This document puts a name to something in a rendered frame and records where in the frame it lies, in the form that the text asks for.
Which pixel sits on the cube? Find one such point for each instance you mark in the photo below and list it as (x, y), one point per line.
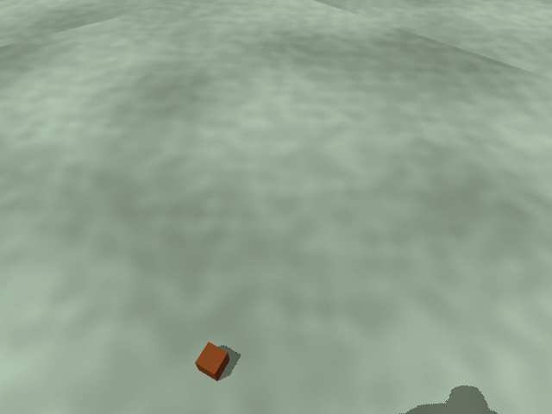
(212, 361)

